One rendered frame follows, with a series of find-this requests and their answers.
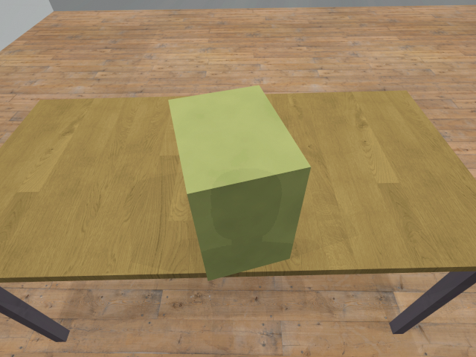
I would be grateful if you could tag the table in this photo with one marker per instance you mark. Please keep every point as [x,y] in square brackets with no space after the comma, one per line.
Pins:
[93,189]

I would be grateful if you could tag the carton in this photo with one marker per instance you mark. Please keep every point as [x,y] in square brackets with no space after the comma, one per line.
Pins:
[244,175]

